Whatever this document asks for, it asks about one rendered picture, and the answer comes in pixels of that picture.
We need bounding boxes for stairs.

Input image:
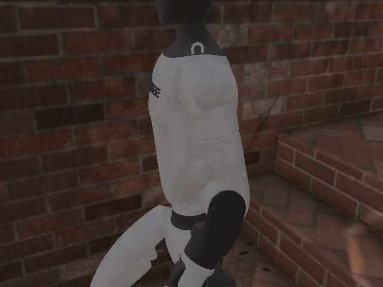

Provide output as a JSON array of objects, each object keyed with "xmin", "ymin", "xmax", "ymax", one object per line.
[{"xmin": 131, "ymin": 133, "xmax": 383, "ymax": 287}]

